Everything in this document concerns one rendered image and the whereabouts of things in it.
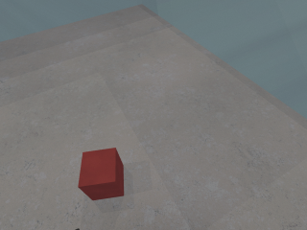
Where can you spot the carton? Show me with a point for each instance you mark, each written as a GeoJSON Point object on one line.
{"type": "Point", "coordinates": [102, 174]}

